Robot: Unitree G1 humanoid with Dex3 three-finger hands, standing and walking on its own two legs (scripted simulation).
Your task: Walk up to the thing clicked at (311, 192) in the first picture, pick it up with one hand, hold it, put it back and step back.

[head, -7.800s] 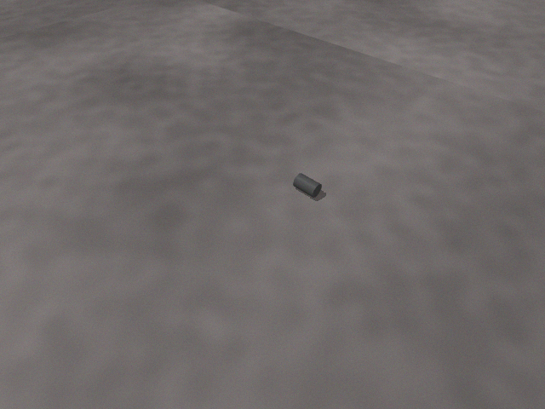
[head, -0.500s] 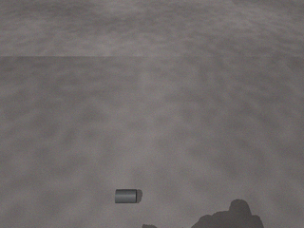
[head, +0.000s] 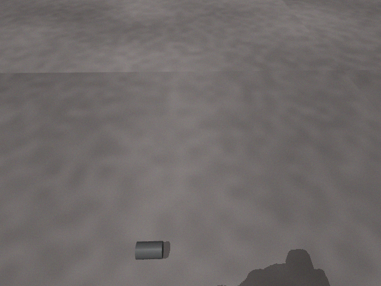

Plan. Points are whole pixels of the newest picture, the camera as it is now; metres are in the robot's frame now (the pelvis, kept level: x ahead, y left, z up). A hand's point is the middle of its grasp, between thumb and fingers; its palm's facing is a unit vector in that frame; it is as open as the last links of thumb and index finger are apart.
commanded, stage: walk up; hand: left
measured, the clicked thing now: (149, 250) +0.43 +0.23 -0.73
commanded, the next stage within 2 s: stand in 1.94 s
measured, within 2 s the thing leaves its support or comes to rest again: neither
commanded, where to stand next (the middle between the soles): +0.05 -0.03 m, yaw +2 degrees
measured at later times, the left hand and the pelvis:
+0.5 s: hand out of the picture +0.15 +0.21 -0.15, palm faces -0.02 -0.94 -0.34, open 7.4 cm; pelvis +0.05 -0.04 +0.00, yaw +0 degrees
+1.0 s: hand out of the picture +0.13 +0.21 -0.15, palm faces +0.01 -0.94 -0.34, open 7.4 cm; pelvis +0.04 -0.04 +0.01, yaw +0 degrees
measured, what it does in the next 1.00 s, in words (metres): steps on the spot: left foot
